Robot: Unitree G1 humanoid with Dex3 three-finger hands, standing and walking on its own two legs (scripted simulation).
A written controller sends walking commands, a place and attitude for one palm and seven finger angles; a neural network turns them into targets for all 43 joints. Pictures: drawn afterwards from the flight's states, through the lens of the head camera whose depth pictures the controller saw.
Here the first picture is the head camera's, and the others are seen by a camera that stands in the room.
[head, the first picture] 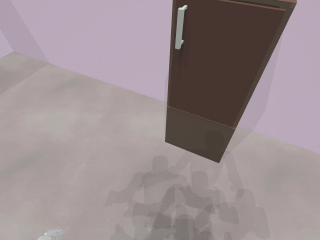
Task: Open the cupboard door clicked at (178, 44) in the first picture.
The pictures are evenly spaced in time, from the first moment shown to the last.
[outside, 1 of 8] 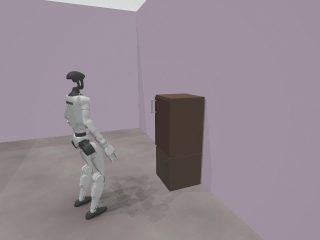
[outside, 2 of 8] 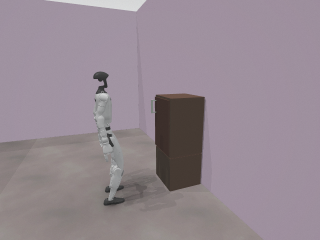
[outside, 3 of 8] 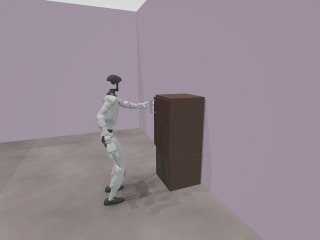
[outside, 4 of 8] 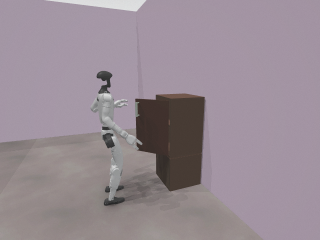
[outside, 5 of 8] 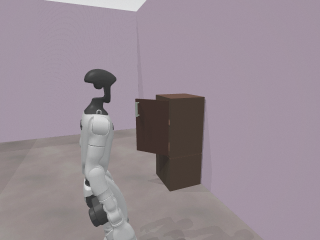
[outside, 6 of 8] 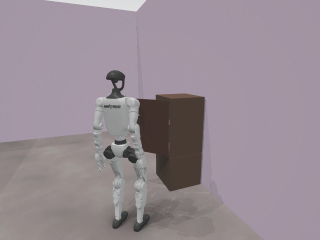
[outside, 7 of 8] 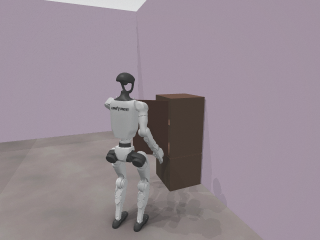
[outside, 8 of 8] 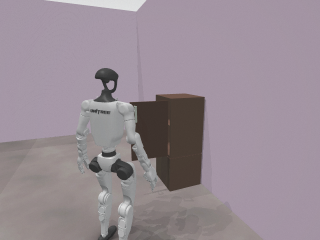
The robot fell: no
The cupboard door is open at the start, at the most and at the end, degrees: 0 90 86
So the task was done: yes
